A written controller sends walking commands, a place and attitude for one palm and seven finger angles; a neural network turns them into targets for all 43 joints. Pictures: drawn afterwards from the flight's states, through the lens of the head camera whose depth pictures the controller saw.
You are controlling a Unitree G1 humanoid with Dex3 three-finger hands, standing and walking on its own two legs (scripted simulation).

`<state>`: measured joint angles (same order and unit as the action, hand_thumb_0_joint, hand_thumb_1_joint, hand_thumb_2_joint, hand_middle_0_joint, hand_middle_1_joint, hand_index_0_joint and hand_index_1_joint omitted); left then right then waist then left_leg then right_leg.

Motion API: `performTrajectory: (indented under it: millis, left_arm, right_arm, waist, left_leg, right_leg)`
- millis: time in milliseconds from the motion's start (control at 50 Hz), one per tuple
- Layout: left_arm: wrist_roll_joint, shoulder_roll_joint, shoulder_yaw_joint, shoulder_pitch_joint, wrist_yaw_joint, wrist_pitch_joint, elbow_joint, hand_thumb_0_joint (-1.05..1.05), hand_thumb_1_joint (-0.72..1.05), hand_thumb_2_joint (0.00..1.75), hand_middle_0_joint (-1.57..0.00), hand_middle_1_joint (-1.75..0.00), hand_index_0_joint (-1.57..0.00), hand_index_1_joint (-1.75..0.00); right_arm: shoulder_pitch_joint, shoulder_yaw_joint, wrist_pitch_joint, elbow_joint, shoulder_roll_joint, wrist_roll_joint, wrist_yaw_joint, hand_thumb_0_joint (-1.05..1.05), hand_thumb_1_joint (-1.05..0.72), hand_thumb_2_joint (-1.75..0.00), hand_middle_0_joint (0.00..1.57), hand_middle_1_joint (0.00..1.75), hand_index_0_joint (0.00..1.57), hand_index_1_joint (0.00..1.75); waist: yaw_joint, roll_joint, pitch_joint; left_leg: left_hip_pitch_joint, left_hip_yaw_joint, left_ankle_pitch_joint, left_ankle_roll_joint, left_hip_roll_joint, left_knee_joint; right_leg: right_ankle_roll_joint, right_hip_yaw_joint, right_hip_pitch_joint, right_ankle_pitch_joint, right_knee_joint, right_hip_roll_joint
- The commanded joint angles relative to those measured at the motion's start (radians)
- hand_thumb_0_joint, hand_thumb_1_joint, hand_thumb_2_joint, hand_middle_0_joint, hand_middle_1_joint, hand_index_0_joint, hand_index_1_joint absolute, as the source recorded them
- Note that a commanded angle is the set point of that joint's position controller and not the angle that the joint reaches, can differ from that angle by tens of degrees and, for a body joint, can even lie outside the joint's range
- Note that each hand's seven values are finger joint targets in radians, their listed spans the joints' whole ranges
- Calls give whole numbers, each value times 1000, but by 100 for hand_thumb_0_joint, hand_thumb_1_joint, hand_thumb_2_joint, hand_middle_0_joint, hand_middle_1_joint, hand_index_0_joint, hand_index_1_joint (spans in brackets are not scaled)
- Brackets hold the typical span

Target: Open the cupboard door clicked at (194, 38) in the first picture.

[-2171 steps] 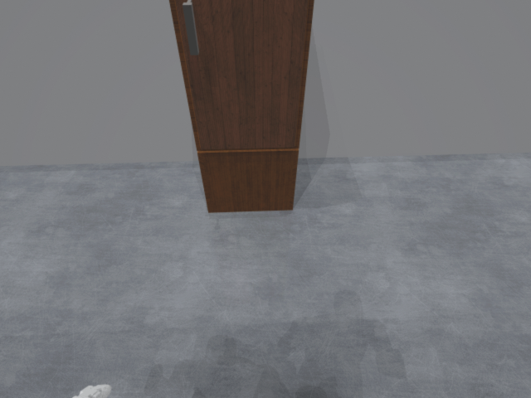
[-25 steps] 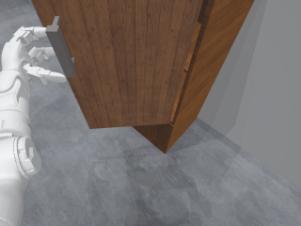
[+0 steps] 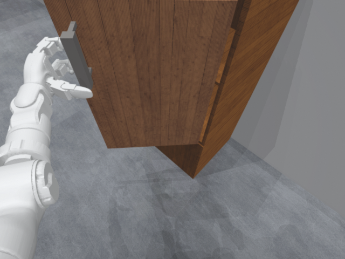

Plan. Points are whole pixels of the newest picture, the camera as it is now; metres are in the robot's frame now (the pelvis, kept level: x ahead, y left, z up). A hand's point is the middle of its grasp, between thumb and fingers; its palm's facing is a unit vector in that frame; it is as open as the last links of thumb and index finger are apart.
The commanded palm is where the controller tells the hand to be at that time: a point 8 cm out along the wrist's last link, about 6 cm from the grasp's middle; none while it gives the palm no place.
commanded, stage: slide the fingers in behind the handle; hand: left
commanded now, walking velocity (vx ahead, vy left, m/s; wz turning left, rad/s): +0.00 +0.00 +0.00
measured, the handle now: (80, 57) +0.55 +0.19 +0.15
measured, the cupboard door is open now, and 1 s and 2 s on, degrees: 48 47 51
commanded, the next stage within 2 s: close the thumb around the handle in 0.76 s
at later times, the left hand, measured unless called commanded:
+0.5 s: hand (84, 69) +0.50 +0.17 +0.15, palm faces +0.04 -1.00 +0.01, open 13.9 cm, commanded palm +0.48 +0.22 +0.15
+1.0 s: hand (84, 69) +0.50 +0.17 +0.16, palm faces +0.03 -1.00 +0.01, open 13.5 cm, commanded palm +0.47 +0.22 +0.15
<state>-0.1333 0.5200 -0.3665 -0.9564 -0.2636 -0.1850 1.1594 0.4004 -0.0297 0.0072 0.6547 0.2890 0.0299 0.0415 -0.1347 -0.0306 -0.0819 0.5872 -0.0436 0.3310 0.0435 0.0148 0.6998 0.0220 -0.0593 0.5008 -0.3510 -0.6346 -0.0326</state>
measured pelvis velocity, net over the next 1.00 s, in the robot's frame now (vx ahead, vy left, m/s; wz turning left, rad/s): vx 0.00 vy -0.01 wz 0.00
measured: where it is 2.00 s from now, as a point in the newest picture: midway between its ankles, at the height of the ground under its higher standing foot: outside the picture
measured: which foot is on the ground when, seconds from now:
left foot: down 0.00-1.00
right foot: down 0.00-1.00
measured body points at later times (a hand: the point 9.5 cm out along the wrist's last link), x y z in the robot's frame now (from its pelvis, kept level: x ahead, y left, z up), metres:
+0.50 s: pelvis +0.00 +0.00 +0.00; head +0.07 +0.00 +0.44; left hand +0.50 +0.23 +0.15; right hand -0.01 -0.27 -0.12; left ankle +0.00 +0.09 -0.72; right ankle -0.03 -0.11 -0.72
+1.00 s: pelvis +0.00 -0.01 +0.00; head +0.07 -0.01 +0.45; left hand +0.49 +0.22 +0.16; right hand +0.01 -0.28 -0.12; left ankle +0.00 +0.09 -0.72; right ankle -0.03 -0.11 -0.72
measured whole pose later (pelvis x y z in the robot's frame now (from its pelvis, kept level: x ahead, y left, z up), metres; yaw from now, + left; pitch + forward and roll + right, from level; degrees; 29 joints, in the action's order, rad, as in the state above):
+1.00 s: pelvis +0.00 -0.01 +0.00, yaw +0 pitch +12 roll -2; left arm -0.12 0.46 -0.35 -0.95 -0.20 -0.22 1.14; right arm 0.42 -0.02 -0.01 0.68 0.29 0.02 0.03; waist -0.13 -0.04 -0.08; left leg 0.58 -0.04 0.33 0.03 0.02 0.69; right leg 0.03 -0.06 0.50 -0.35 -0.63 -0.04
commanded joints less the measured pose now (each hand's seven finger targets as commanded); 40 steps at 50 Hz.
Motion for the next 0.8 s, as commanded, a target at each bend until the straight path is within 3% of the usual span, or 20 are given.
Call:
performTrajectory:
  millis: [0, 20, 60, 120, 140, 180, 220, 260, 300, 320, 340, 400, 460, 520, 560, 620, 640, 700, 740, 780]
  left_arm:
    - [-7, 271, -46, -520, 26, -93, -262, 0, -50, 30, -30, -120, -30, -120]
    - [-7, 273, -55, -497, 29, -93, -256, 0, -50, 30, -30, -120, -30, -120]
    - [-7, 236, -27, -507, 31, -93, -254, 0, -50, 30, -30, -120, -30, -120]
    - [2, 231, -20, -485, 37, -67, -188, 0, -50, 30, -30, -120, -30, -120]
    - [6, 227, -9, -514, 40, -65, -200, 0, -50, 30, -30, -120, -30, -120]
    - [6, 210, 2, -535, 49, -70, -226, 0, -50, 30, -30, -120, -30, -120]
    - [6, 182, 17, -560, 60, -76, -232, 0, -50, 30, -30, -120, -30, -120]
    - [0, 175, 12, -566, 69, -82, -197, 0, -50, 30, -30, -120, -30, -120]
    - [5, 211, -15, -567, 77, -85, -181, 0, -50, 30, -30, -120, -30, -120]
    - [5, 184, 9, -590, 78, -89, -209, 0, -50, 30, -30, -120, -30, -120]
    - [7, 187, -5, -565, 82, -89, -196, 0, -50, 30, -30, -120, -30, -120]
    - [29, 240, -28, -569, 91, -102, -207, 0, -50, 30, -30, -120, -30, -120]
    - [29, 212, -5, -552, 86, -104, -198, 0, -50, 30, -30, -120, -30, -120]
    - [19, 162, 28, -576, 80, -103, -223, 0, -50, 30, -30, -120, -30, -120]
    - [7, 149, 30, -576, 80, -103, -222, 0, -50, 30, -30, -120, -30, -120]
    - [2, 190, -13, -548, 88, -83, -179, 0, -50, 30, -30, -120, -30, -120]
    - [6, 214, -33, -523, 91, -78, -170, 0, -50, 30, -30, -120, -30, -120]
    - [24, 200, -12, -516, 99, -79, -182, 0, -50, 30, -30, -120, -30, -120]
    - [26, 228, -29, -510, 96, -80, -176, 0, -50, 30, -30, -120, -30, -120]
    - [22, 237, -34, -513, 89, -91, -202, 0, -50, 30, -30, -120, -30, -120]
  right_arm:
    - [121, 61, -30, -58, 167, -1, 11, 0, -90, -90, 20, 30, 20, 30]
    - [118, 60, -30, -61, 166, 0, 10, 0, -90, -90, 20, 30, 20, 30]
    - [121, 60, -30, -60, 163, 0, 10, 0, -90, -90, 20, 30, 20, 30]
    - [121, 59, -26, -54, 165, 3, 10, 0, -90, -90, 20, 30, 20, 30]
    - [120, 58, -28, -54, 166, 2, 10, 0, -90, -90, 20, 30, 20, 30]
    - [118, 59, -31, -54, 164, 1, 11, 0, -90, -90, 20, 30, 20, 30]
    - [123, 60, -37, -49, 161, -2, 8, 0, -90, -90, 20, 30, 20, 30]
    - [135, 60, -41, -39, 162, -5, 9, 0, -90, -90, 20, 30, 20, 30]
    - [138, 62, -45, -32, 167, -4, 9, 0, -90, -90, 20, 30, 20, 30]
    - [138, 61, -48, -35, 164, -6, 7, 0, -90, -90, 20, 30, 20, 30]
    - [140, 62, -51, -34, 162, -8, 5, 0, -90, -90, 20, 30, 20, 30]
    - [146, 62, -49, -31, 163, -9, 2, 0, -90, -90, 20, 30, 20, 30]
    - [147, 61, -48, -37, 160, -6, 3, 0, -90, -90, 20, 30, 20, 30]
    - [142, 63, -51, -33, 159, -6, 0, 0, -90, -90, 20, 30, 20, 30]
    - [147, 65, -49, -32, 160, -7, 2, 0, -90, -90, 20, 30, 20, 30]
    - [148, 64, -51, -28, 165, -6, 2, 0, -90, -90, 20, 30, 20, 30]
    - [149, 64, -49, -32, 165, -6, 3, 0, -90, -90, 20, 30, 20, 30]
    - [140, 61, -46, -41, 158, -6, 0, 0, -90, -90, 20, 30, 20, 30]
    - [144, 60, -45, -43, 161, -6, 0, 0, -90, -90, 20, 30, 20, 30]
    - [139, 62, -42, -49, 161, -5, 2, 0, -90, -90, 20, 30, 20, 30]
  waist:
    - [-4, -55, -412]
    - [8, -70, -421]
    - [-5, -76, -415]
    - [-10, -30, -341]
    - [-13, -41, -330]
    - [-13, -81, -352]
    - [-23, -83, -365]
    - [-34, -35, -340]
    - [-26, -25, -353]
    - [-32, -32, -379]
    - [-18, -34, -392]
    - [-14, -58, -409]
    - [-20, -39, -384]
    - [-22, -101, -389]
    - [-28, -77, -391]
    - [-21, -13, -369]
    - [-8, -1, -372]
    - [-8, -32, -367]
    - [-8, -1, -351]
    - [-4, -17, -375]
  left_leg:
    - [-385, 90, -405, 3, 5, -28]
    - [-385, 89, -414, 1, 4, -31]
    - [-392, 87, -432, 3, 4, -23]
    - [-340, 86, -362, 3, 6, -38]
    - [-335, 88, -344, 2, 6, -47]
    - [-363, 89, -361, 1, 4, -40]
    - [-383, 97, -357, -2, 8, -39]
    - [-363, 98, -335, 2, 8, -37]
    - [-344, 96, -317, 1, 7, -43]
    - [-356, 96, -322, 1, 5, -44]
    - [-357, 94, -336, 1, 4, -41]
    - [-349, 88, -364, 1, 2, -30]
    - [-339, 85, -356, 5, 1, -30]
    - [-394, 95, -375, -5, 6, -32]
    - [-402, 101, -390, -3, 9, -27]
    - [-343, 88, -346, 3, 4, -40]
    - [-321, 84, -344, 3, 1, -44]
    - [-317, 73, -354, 6, -4, -38]
    - [-288, 69, -332, 9, -5, -43]
    - [-301, 66, -350, 10, -7, -39]
  right_leg:
    - [-7, 40, -31, 399, 51, -18]
    - [-3, 39, -42, 406, 48, -18]
    - [-4, 36, -31, 409, 48, -16]
    - [-7, 34, -9, 365, 60, -18]
    - [-6, 33, -6, 349, 62, -17]
    - [-3, 35, 3, 351, 61, -16]
    - [-3, 33, 24, 331, 61, -18]
    - [-5, 32, 27, 316, 65, -20]
    - [-6, 39, 9, 317, 65, -19]
    - [-7, 38, 4, 323, 61, -18]
    - [-5, 38, -6, 335, 59, -18]
    - [-7, 44, -18, 369, 50, -16]
    - [-6, 41, -19, 366, 54, -18]
    - [-1, 35, 20, 352, 53, -21]
    - [-1, 31, 24, 349, 54, -23]
    - [-7, 39, -15, 357, 62, -22]
    - [-6, 39, -40, 369, 60, -19]
    - [-9, 45, -40, 391, 57, -16]
    - [-10, 47, -59, 389, 60, -15]
    - [-9, 53, -76, 417, 57, -14]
